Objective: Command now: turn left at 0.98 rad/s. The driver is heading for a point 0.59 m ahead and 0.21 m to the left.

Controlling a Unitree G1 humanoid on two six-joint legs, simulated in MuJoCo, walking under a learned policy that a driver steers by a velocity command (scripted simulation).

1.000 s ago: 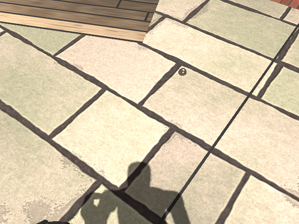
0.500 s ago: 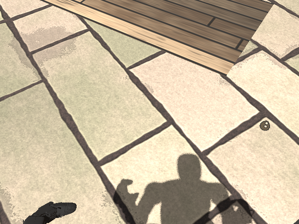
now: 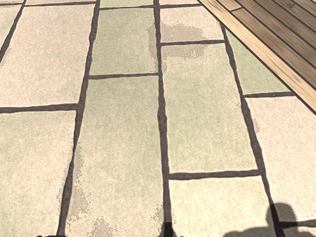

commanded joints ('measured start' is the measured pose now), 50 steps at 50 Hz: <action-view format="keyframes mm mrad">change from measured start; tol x32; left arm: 1 9 192 58 -49 0 -6 0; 50 -65 133 31 -182 29 -5 -146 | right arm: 1 -65 -40 -3 -107 -3 -20 4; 50 133 -71 -6 96 -90 -163 -2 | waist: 1 43 -201 -141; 10 -33 -182 -173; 12 -8 325 -125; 34 -135 -248 -140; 50 -75 64 2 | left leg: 1 -77 54 39 -97 -4 -11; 10 355 -4 147 -642 104 133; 12 686 293 -395 -743 720 333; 30 395 120 -418 -669 482 293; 39 358 -111 15 -589 -136 95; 45 791 350 -544 -989 -387 315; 50 629 280 -245 -1060 -252 253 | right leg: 1 236 -266 154 -133 165 -211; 9 171 -324 -24 -28 161 -122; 14 -518 -19 109 801 -433 80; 30 -90 30 116 197 -125 54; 33 146 -184 359 -56 382 -54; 41 -151 -99 533 -189 -685 -152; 50 -670 -62 106 787 -159 -9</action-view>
